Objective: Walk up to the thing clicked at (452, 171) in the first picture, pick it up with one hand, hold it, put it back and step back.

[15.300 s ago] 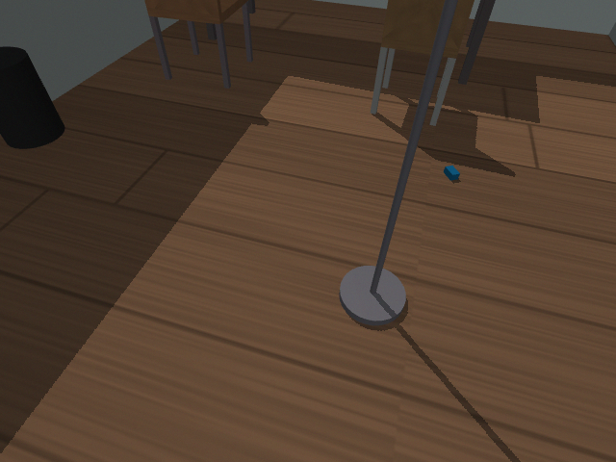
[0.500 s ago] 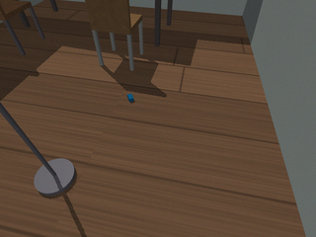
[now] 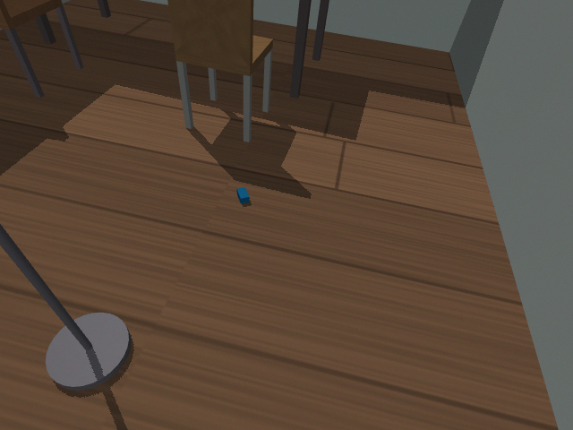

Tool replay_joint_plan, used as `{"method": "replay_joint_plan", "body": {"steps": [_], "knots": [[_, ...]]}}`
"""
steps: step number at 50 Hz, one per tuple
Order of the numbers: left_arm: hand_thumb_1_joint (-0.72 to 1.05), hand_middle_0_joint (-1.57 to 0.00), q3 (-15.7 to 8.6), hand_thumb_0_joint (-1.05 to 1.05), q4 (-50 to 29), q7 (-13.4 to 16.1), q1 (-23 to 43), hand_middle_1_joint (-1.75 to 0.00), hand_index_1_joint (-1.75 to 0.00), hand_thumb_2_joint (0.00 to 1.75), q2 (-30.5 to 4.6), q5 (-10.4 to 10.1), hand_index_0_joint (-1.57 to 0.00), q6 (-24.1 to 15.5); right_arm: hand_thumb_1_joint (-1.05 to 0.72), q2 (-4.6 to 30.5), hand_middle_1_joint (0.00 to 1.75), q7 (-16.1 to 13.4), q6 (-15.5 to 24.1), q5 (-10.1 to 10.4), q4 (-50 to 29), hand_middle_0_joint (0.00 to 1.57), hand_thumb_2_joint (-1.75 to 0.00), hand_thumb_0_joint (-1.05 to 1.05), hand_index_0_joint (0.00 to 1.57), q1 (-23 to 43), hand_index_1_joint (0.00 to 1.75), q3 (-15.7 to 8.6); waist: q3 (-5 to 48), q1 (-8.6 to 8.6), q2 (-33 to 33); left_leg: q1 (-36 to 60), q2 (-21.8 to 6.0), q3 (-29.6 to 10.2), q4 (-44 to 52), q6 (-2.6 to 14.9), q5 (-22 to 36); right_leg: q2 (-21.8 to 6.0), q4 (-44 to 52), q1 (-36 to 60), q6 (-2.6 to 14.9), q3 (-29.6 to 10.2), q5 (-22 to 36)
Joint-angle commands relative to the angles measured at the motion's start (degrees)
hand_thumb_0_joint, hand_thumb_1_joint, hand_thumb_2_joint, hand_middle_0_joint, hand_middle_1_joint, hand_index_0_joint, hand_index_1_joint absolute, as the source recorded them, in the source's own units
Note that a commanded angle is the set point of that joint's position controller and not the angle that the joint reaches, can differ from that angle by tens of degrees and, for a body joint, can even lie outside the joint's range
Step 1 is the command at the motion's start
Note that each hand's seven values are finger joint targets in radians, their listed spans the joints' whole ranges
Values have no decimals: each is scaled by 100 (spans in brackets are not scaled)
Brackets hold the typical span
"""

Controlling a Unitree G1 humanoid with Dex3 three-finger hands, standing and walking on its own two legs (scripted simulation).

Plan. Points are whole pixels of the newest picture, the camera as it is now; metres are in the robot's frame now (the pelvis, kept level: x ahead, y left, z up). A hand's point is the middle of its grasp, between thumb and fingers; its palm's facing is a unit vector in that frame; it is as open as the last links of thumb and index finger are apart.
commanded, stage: walk up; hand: left
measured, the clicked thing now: (243, 195) +1.35 +0.20 -0.75
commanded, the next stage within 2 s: none
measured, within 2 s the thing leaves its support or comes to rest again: neither
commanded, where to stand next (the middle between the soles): +0.95 -0.05 m, yaw +1 degrees
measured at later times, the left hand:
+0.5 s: hand (157, 332) +0.31 +0.23 -0.13, palm faces -0.02 -0.93 -0.37, open 7.3 cm
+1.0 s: hand (185, 237) +0.55 +0.23 -0.14, palm faces -0.09 -0.93 -0.36, open 7.3 cm
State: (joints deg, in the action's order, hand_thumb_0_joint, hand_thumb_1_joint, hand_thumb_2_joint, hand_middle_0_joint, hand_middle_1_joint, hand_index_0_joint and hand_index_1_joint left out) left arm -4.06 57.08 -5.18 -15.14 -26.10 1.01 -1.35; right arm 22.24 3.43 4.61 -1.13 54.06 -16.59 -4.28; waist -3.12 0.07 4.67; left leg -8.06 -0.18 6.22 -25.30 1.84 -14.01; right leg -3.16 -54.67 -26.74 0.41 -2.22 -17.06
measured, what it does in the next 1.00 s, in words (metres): walks ahead: right foot, then left foot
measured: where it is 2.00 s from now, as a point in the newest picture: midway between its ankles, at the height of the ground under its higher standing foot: (294, 287)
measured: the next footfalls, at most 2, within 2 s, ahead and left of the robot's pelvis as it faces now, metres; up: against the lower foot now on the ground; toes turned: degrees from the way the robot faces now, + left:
right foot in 0.24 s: +0.27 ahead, -0.16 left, +0.00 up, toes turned -5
left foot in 0.62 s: +0.48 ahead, +0.10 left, +0.00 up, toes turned +7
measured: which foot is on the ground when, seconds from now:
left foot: down 0.00-0.26, up 0.28-0.60, down 0.62-1.00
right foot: up 0.00-0.22, down 0.24-0.66, up 0.68-1.00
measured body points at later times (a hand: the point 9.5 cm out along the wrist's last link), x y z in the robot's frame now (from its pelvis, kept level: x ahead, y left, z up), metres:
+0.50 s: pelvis +0.24 -0.05 +0.00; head +0.26 -0.06 +0.45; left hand +0.32 +0.27 -0.10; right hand +0.32 -0.37 -0.12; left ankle +0.31 +0.11 -0.70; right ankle +0.23 -0.16 -0.74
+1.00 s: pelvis +0.47 -0.05 -0.01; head +0.49 -0.05 +0.44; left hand +0.55 +0.28 -0.11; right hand +0.51 -0.38 -0.12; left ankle +0.44 +0.09 -0.74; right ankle +0.59 -0.19 -0.72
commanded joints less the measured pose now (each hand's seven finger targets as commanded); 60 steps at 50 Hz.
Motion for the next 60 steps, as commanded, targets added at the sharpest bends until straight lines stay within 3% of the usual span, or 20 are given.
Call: {"method": "replay_joint_plan", "body": {"steps": [1,5,9,11,12,13,14,18,26,30,31,33,38,45,50,51,52,53,54,60], "knots": [[90,-20,-247,0,-596,-46,396,-30,-30,90,-1061,30,-20,-117,-90,1769,30,-107,208,39,-575,20,-90,0,20,197,30,-453,-505,63,-1196,-154,-1652,-1461,1968,1033,-1602,-446,935,-550,-130,-24,460],[90,-20,-245,0,-798,-100,831,-30,-30,90,-945,24,-20,-150,-90,1790,30,-108,196,45,-638,20,-90,0,20,98,30,-457,-416,147,-1120,-81,-1462,-1031,1726,896,-1160,-406,1726,-93,-20,263,988],[90,-20,-254,0,-822,-33,819,-30,-30,90,-817,23,-20,-236,-90,1716,30,-157,110,19,-685,20,-90,0,20,-88,30,-439,44,99,-964,317,-1316,-648,511,769,1255,43,2190,704,154,775,591],[90,-20,-416,0,-574,84,-161,-30,-30,90,-1070,34,-20,-310,-90,1424,30,-174,66,36,-762,20,-90,0,20,-240,30,-311,695,-408,-162,-236,-853,-180,-1523,484,2120,284,2662,2532,329,858,407],[90,-20,-582,0,-513,176,-907,-30,-30,90,-1510,79,-20,-351,-90,1096,30,-189,75,71,-880,20,-90,0,20,-419,30,-171,1119,-732,844,-1416,-458,28,-3188,215,1040,-686,2947,3614,634,-621,-449],[90,-20,-628,0,-559,214,-1061,-30,-30,90,-1988,-23,-20,-361,-90,1077,30,-210,66,157,-987,20,-90,0,20,-350,30,-151,1031,-743,1498,-2938,325,-99,-4148,54,-1458,-2079,4001,4097,1393,-3303,-851],[90,-20,-587,0,-677,236,-773,-30,-30,90,-1895,-115,-20,-341,-90,1483,30,-256,24,69,-871,20,-90,0,20,26,30,-242,632,-711,556,-2864,-194,-863,-4649,36,-1584,-2264,3983,3273,1670,-3371,-664],[90,-20,-368,0,-924,299,24,-30,-30,90,-1227,-139,-20,-384,-90,1348,30,-118,-4,133,-593,20,-90,0,20,-278,30,-217,8,-151,372,-2328,-588,-967,-3675,30,-610,-1265,3950,1891,1234,-975,389],[90,-20,-349,0,-1263,216,4,-30,-30,90,-1318,-28,-20,-462,-90,1117,30,94,39,-5,-810,20,-90,0,20,470,30,-282,15,-293,222,-1589,-509,-257,-1124,-198,396,-1082,3817,1540,1195,-25,625],[90,-20,-249,0,-1299,213,-2,-30,-30,90,-1242,-35,-20,-376,-90,1286,30,39,114,-30,-609,20,-90,0,20,-121,30,-396,357,173,-329,126,-70,132,-577,-2,402,-770,2491,922,877,389,1052],[90,-20,-152,0,-1327,234,-123,-30,-30,90,-984,-34,-20,-372,-90,1570,30,-33,148,-64,-448,20,-90,0,20,-805,30,-493,684,522,-1036,1015,-234,-221,-377,209,-196,-455,1115,459,720,651,1310],[90,-20,-147,0,-1335,334,-397,-30,-30,90,-949,-127,-20,-311,-90,2350,30,-142,181,17,-683,20,-90,0,20,-1139,30,-669,1068,631,-1763,1648,-2619,-4607,1220,1268,-1787,537,-1299,-1249,325,111,-1455],[90,-20,-179,0,-813,261,-683,-30,-30,90,-1099,-138,-20,-265,-90,1629,30,-170,178,136,-868,20,-90,0,20,-49,30,-360,78,-21,-1323,-250,-1664,-1557,1047,897,-62,-296,-640,-484,156,-192,-321],[90,-20,-216,0,-1035,47,63,-30,-30,90,-883,7,-20,-239,-90,1796,30,-112,198,66,-1009,20,-90,0,20,-76,30,-395,-75,157,-1388,-340,-1542,-986,1148,1071,-528,-359,1402,-109,1,387,498],[90,-20,-321,0,-829,66,-368,-30,-30,90,-907,20,-20,-321,-90,1684,30,-118,94,88,-1139,20,-90,0,20,235,30,-348,206,-281,-971,-919,-1327,-597,-4,736,-334,30,2120,1509,126,817,768],[90,-20,-422,0,-689,128,-765,-30,-30,90,-1101,30,-20,-372,-90,1440,30,-131,75,69,-1141,20,-90,0,20,59,30,-258,481,-462,-395,-1271,-1118,-441,-1008,578,-51,97,2234,2364,201,623,370],[90,-20,-552,0,-644,217,-1259,-30,-30,90,-1453,64,-20,-444,-90,1014,30,-127,80,81,-1167,20,-90,0,20,-162,30,-113,672,-693,963,-1859,-544,55,-2777,326,-264,-673,3176,2862,370,-581,-846],[90,-20,-605,0,-801,281,-1258,-30,-30,90,-1980,22,-20,-488,-90,923,30,-140,39,134,-1235,20,-90,0,20,-232,30,-47,477,-638,1539,-3096,228,-135,-3820,29,-1603,-2028,4345,3021,922,-3286,-1603],[90,-20,-559,0,-892,278,-959,-30,-30,90,-1982,-46,-20,-462,-90,1454,30,-217,-35,63,-1082,20,-90,0,20,1,30,-189,158,-579,718,-2985,-154,-797,-4271,39,-1730,-2253,4312,2355,1308,-3534,-1778],[90,-20,-349,0,-1130,337,-284,-30,-30,90,-1272,-88,-20,-488,-90,1343,30,-69,-81,83,-588,20,-90,0,20,-451,30,-198,42,-129,432,-2352,-523,-810,-3116,-116,-427,-1239,4001,1678,1201,-741,494]]}}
